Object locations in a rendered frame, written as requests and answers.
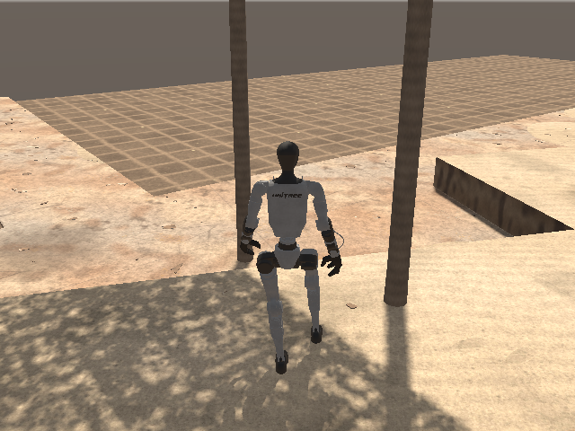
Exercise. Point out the left robot upper arm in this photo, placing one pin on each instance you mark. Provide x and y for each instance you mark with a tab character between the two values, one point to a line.
259	189

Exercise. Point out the right robot forearm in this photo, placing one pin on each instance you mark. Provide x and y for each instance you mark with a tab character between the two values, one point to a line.
330	241

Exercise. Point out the left robot forearm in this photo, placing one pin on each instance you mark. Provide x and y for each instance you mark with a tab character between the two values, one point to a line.
247	233

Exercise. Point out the robot left hand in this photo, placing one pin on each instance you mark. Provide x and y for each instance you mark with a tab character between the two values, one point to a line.
248	251

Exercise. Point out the robot right hand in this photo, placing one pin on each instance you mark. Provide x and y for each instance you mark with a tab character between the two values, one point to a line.
334	262

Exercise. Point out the right robot upper arm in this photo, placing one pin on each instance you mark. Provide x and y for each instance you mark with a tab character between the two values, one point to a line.
320	206

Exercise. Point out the left robot foot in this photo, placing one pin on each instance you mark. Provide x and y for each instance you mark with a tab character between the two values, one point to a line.
281	366

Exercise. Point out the right robot thigh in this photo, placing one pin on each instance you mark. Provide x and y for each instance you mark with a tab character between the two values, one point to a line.
308	260

